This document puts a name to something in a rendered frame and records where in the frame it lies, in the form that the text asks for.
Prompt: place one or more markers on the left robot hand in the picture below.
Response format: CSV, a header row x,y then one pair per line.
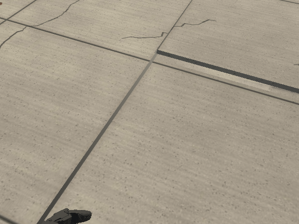
x,y
67,216

